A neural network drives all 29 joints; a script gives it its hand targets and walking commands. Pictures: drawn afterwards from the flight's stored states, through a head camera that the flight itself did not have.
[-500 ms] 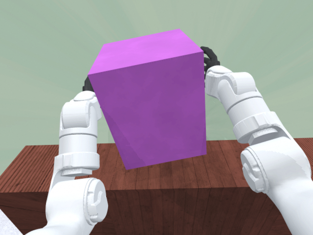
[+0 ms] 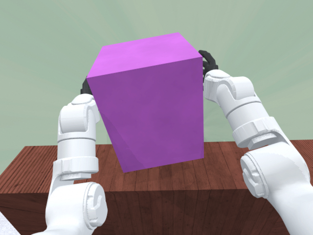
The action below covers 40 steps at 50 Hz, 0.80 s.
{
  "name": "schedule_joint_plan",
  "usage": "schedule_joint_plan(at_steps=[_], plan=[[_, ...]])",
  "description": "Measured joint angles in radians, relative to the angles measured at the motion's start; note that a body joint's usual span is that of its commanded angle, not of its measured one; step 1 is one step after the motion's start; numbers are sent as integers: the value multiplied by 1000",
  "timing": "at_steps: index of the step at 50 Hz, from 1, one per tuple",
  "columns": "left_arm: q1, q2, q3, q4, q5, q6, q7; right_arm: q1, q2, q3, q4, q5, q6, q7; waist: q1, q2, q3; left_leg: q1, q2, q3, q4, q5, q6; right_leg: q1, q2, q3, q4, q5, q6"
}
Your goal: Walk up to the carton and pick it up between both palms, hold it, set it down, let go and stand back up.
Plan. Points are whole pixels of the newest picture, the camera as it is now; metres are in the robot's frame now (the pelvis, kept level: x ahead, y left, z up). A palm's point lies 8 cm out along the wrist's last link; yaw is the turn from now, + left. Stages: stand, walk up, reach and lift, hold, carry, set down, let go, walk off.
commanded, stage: hold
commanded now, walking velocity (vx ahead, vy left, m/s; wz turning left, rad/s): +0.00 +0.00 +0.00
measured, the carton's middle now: (151, 100) +0.38 +0.01 +0.25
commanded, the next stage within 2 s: none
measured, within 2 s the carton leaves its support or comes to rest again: neither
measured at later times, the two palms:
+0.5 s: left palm (90, 99) +0.37 +0.15 +0.27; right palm (212, 76) +0.37 -0.14 +0.30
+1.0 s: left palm (90, 100) +0.37 +0.15 +0.26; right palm (212, 78) +0.37 -0.14 +0.30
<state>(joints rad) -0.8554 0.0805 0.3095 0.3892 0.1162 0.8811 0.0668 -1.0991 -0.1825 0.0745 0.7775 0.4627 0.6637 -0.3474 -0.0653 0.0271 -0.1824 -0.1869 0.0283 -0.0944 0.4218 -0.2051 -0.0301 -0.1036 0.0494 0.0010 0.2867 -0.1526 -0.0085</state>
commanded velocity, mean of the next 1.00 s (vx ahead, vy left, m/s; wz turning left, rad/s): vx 0.00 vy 0.00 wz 0.00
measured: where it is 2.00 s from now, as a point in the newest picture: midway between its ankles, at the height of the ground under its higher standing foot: outside the picture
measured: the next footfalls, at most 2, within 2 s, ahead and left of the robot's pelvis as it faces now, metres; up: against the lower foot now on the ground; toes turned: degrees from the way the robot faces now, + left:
none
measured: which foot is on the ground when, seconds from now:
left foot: down 0.00-1.00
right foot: down 0.00-1.00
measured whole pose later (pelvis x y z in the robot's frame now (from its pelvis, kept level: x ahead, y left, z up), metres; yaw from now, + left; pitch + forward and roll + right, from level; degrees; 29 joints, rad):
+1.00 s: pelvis +0.00 +0.00 +0.00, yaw +0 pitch -1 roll -2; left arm -0.86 0.08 0.31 0.41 0.12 0.88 0.07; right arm -1.11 -0.19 0.07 0.80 0.46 0.67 -0.34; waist -0.07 0.03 -0.20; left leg -0.19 0.03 -0.10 0.42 -0.20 -0.03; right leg -0.11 0.05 0.01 0.29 -0.15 -0.01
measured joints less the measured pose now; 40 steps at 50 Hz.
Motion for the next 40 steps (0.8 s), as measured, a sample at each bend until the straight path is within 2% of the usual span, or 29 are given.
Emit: schedule_joint_plan(at_steps=[12,27,40], plan=[[-8,3,-13,6,0,3,3,-16,2,-25,16,-9,5,6,-7,-6,-7,-9,-4,1,8,1,3,-9,-2,6,7,2,4],[-49,3,2,74,4,-18,8,-60,-6,-25,91,-21,-14,24,6,3,-17,-23,-5,5,-2,10,4,-32,-2,14,10,6,3],[-17,4,-6,41,-5,-19,8,-15,-3,-3,34,-3,-9,8,0,5,-16,-16,-1,-8,1,3,-2,-16,4,6,1,3,-2]])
